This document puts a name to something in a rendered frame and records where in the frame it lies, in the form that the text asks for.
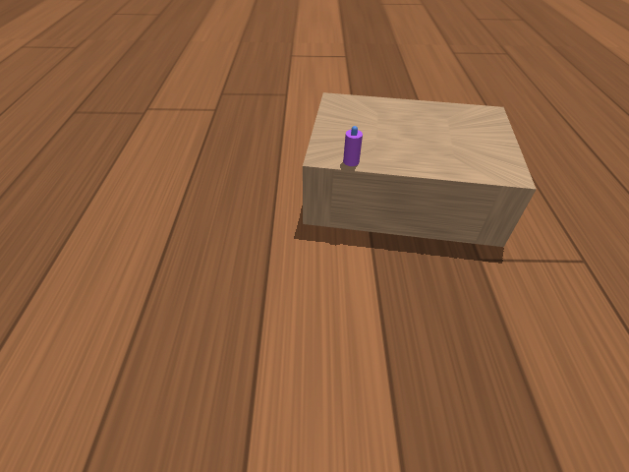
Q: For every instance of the bottle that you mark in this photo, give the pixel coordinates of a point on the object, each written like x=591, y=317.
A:
x=352, y=148

